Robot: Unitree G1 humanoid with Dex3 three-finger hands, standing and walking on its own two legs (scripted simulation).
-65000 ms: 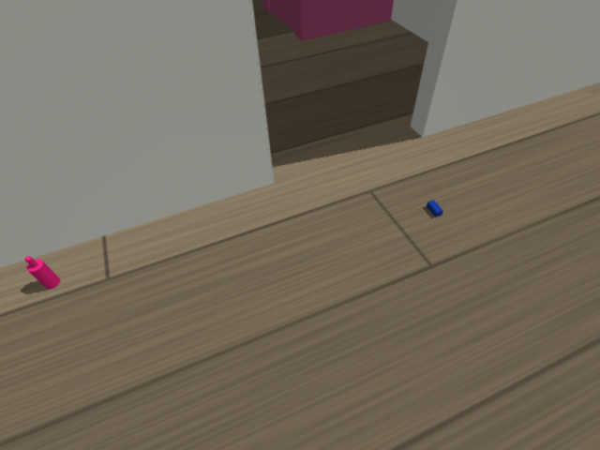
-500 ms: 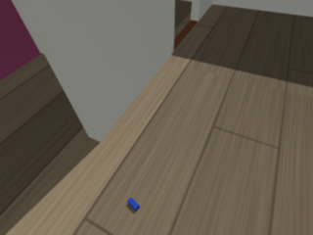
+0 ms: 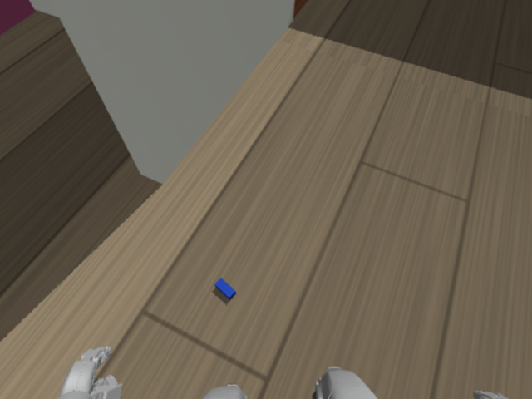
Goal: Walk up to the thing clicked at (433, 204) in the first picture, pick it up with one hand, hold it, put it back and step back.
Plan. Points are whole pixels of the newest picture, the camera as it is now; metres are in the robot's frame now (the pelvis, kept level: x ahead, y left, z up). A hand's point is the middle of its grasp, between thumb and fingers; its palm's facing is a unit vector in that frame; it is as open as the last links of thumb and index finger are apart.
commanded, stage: step back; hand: left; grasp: from above
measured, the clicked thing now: (225, 288) +0.49 +0.16 -0.74
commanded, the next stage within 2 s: none
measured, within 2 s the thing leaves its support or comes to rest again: neither
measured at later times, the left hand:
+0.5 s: hand out of the picture +0.03 +0.26 -0.14, palm faces -0.09 -0.91 -0.40, open 7.3 cm
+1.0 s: hand out of the picture -0.10 +0.29 -0.14, palm faces -0.02 -0.94 -0.35, open 7.3 cm
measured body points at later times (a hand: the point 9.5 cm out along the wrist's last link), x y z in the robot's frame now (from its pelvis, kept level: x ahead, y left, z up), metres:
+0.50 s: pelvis -0.09 +0.00 +0.00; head -0.04 -0.02 +0.45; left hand +0.03 +0.31 -0.11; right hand +0.01 -0.31 -0.12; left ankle -0.03 +0.10 -0.70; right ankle -0.09 -0.11 -0.72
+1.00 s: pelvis -0.22 +0.03 +0.01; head -0.16 +0.06 +0.46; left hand -0.09 +0.34 -0.12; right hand -0.14 -0.28 -0.09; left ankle -0.19 +0.14 -0.72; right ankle -0.25 -0.13 -0.62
